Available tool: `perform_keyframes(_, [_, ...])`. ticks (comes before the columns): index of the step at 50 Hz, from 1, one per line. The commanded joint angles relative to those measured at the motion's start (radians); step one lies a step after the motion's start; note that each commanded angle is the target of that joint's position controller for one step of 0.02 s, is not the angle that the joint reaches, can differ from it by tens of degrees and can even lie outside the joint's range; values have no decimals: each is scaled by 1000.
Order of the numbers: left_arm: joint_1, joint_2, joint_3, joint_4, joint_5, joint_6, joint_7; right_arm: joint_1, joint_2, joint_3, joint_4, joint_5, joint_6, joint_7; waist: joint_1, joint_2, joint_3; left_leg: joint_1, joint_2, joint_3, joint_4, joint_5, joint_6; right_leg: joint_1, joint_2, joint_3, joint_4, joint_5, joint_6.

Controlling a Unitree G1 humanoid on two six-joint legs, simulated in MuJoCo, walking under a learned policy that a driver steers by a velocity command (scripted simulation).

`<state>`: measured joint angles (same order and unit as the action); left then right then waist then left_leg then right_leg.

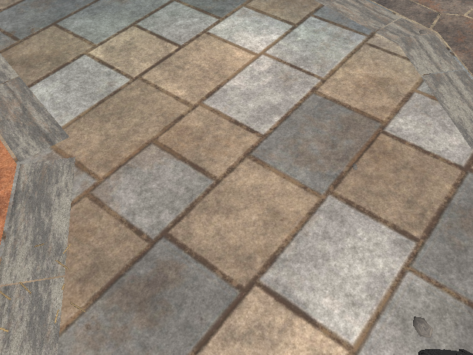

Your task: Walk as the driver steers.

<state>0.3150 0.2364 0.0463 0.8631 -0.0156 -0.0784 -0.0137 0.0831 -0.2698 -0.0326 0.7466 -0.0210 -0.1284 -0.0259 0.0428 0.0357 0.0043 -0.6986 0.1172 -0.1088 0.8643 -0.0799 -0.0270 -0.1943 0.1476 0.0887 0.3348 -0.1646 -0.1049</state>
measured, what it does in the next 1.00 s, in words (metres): walks ahead: left foot, then right foot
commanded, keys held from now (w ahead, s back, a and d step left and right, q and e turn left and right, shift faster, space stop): w+e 0.18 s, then w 0.80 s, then w+q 0.02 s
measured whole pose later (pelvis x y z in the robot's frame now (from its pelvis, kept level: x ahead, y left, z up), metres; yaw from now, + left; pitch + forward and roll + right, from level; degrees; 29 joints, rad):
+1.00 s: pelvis +0.50 -0.08 +0.00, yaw -13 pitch +2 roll -1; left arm 0.38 0.26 0.05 0.84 0.00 -0.09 -0.02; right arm 0.14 -0.29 -0.05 0.76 0.00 -0.08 0.01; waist 0.06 0.06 -0.01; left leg -0.71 0.13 -0.04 0.82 -0.01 0.00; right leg -0.09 0.07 -0.04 0.23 -0.19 -0.06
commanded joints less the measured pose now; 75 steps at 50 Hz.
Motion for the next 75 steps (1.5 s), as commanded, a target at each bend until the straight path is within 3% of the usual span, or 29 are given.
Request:
perform_keyframes(1, [-1, 171, 42, -75, -13, -10, 16, -52, -30, -1, -68, 11, 1, -2, 6, -101, 3, 194, -89, 72, -234, 158, -19, -161, -193, 167, -105, 112, -136])
perform_keyframes(6, [41, 166, 43, -78, -15, 8, 27, -110, -103, -23, -115, 29, -21, 23, 12, -131, -24, 234, -113, 20, -384, 57, 7, 23, -267, 339, 25, 20, -112])
perform_keyframes(8, [16, 151, 39, -94, -7, 16, 30, -4, -126, -40, -92, 27, -33, 24, -51, -153, -56, 386, -117, 40, -449, 4, 50, 29, -239, 357, 124, 67, -83])
perform_keyframes(9, [-3, 108, 22, -111, 1, 13, 26, 124, -164, -55, -73, 14, -39, 19, -113, -123, -152, 599, -31, -22, -438, -8, 104, -42, -190, 304, 299, 79, -50])
perform_keyframes(10, [67, 42, 2, -130, -5, 1, 20, 278, -244, -75, -58, -6, -35, 10, -130, 67, -307, 965, 182, -303, -443, -74, 229, -303, -68, 153, 620, -92, 20])
perform_keyframes(11, [145, 58, -5, -143, -23, -9, 18, 348, -242, -85, -17, 9, -19, 20, -107, 321, -363, 1088, 325, -674, -537, -299, 327, -543, -50, 91, 846, -418, 45])
perform_keyframes(12, [113, 152, 15, -120, -34, -7, 19, 307, -142, -62, -37, 17, -15, 22, -121, 171, -236, 991, 295, -630, -565, -424, 293, -623, -112, 128, 956, -355, 48])
perform_keyframes(15, [-40, 130, 19, -149, 3, 0, 17, 193, -73, -36, -36, 16, -1, 33, -80, -1, -7, 662, 151, -285, -633, -150, 228, -573, -193, 69, 882, -161, 57])
perform_keyframes(19, [-45, 74, 6, -163, 6, 7, 9, 201, -94, -42, -1, 24, -8, 45, -44, 53, -1, 563, 99, -119, -702, 63, 252, -500, -233, -10, 722, -91, 78])
perform_keyframes(24, [-204, 45, -12, -210, 8, -8, -2, 253, -143, -53, 35, 36, 9, 36, -89, 43, 7, 562, 76, 4, -714, 139, 230, -441, -232, -61, 401, 128, 86])
perform_keyframes(30, [-336, 84, -2, -267, -7, -18, -23, 323, -173, -55, 84, 51, 33, 33, -109, 69, 42, 653, 139, -11, -666, 94, 200, -373, -197, -82, 227, 97, 47])
perform_keyframes(33, [-144, 150, 35, -214, 5, -21, -18, 302, -176, -51, 88, 51, 49, 27, 8, 44, -70, 641, 87, 57, -421, 387, 150, -58, -137, -133, 141, 69, -9])
perform_keyframes(34, [38, 213, 60, -175, 12, -19, -7, 289, -141, -34, 68, 36, 47, 24, 86, -14, -194, 490, 35, 109, -165, 300, 109, 214, -247, -15, 161, 83, -61])
perform_keyframes(35, [142, 325, 85, -162, 26, -9, 0, 382, -32, 2, 36, 25, 27, 28, 67, -268, -320, 76, -119, 163, 235, -158, 37, 577, -505, 420, 105, -19, -212])
perform_keyframes(36, [171, 255, 67, -149, 9, -7, -4, 379, -76, -7, 52, 38, 6, 31, 78, -283, -375, -61, -130, 22, 409, -476, 41, 584, -550, 644, -17, -121, -252])
perform_keyframes(37, [99, 205, 48, -156, 4, -9, -7, 302, -148, -28, 28, 62, -3, 35, 61, -216, -219, -138, -72, 14, 454, -415, 57, 462, -516, 511, -30, -125, -205])
perform_keyframes(40, [-69, 119, 21, -177, 18, -15, -19, 225, -119, -32, 12, 29, 17, 27, -34, -113, -53, -14, 24, 39, 312, -213, 53, 115, -395, 237, -115, 56, -144])
perform_keyframes(44, [-59, 143, 33, -139, 16, -37, -17, 215, -77, -28, 6, 24, 50, 23, -70, -100, -14, 24, 30, 51, 200, -102, 23, 9, -362, 108, -187, 215, -159])
perform_keyframes(51, [42, 185, 39, -72, 7, -22, 8, -16, -38, -13, -59, 33, 39, 45, 10, -88, 35, 14, -10, 90, -188, 201, 35, 89, -340, -18, -206, 204, -103])
perform_keyframes(56, [99, 192, 43, -16, 7, -7, 13, -130, -46, -10, -125, 47, 39, 78, 45, -83, 73, -45, -36, 85, -275, 109, 82, 261, -410, -56, -153, 223, -77])
perform_keyframes(59, [67, 214, 49, -16, 6, 7, 21, -101, -67, -18, -144, 41, 39, 92, 9, -107, 34, 52, -86, 139, -295, -23, 127, 314, -417, -106, -37, 520, -40])
perform_keyframes(61, [38, 223, 49, -29, 8, 22, 32, 109, -126, -56, -96, 36, 44, 86, -104, -105, -101, 362, -174, 203, -337, -12, 172, 267, -362, -178, 243, 823, 4])
perform_keyframes(62, [42, 210, 40, -55, 21, 20, 42, 275, -198, -86, -65, 36, 49, 72, -167, -42, -203, 665, -79, 45, -327, 47, 225, 53, -325, -206, 514, 647, 44])
perform_keyframes(63, [145, 79, -6, -93, 41, -9, 24, 337, -306, -109, -62, 34, 49, 68, -111, 213, -324, 1058, 175, -490, -395, -99, 416, -411, -130, -179, 915, -66, 116])
perform_keyframes(64, [102, 139, 4, -79, 26, -46, 8, 372, -222, -86, -60, 40, 50, 65, -146, 157, -407, 1126, 223, -703, -532, -181, 425, -546, -111, 10, 1026, -377, 100])
perform_keyframes(65, [0, 193, 20, -118, -11, -66, -2, 325, -186, -74, -66, 33, 51, 61, -150, 111, -258, 1019, 187, -555, -546, -158, 367, -623, -163, 25, 1044, -310, 82])
perform_keyframes(67, [-79, 176, 19, -137, 10, -72, 10, 196, -147, -62, -99, 30, 55, 59, -83, -46, -96, 715, 110, -339, -576, 28, 319, -557, -235, -3, 895, -179, 83])
perform_keyframes(70, [-39, 152, 27, -146, 30, -35, 19, 141, -125, -57, -124, 23, 51, 54, -13, 11, -65, 510, 47, -237, -638, 164, 323, -421, -261, -12, 778, -126, 120])
perform_keyframes(75, [-199, 108, 14, -199, 35, -22, 26, 213, -162, -70, -98, 37, 54, 25, -58, 25, -19, 431, -15, -145, -647, 139, 284, -416, -219, -28, 459, 130, 165])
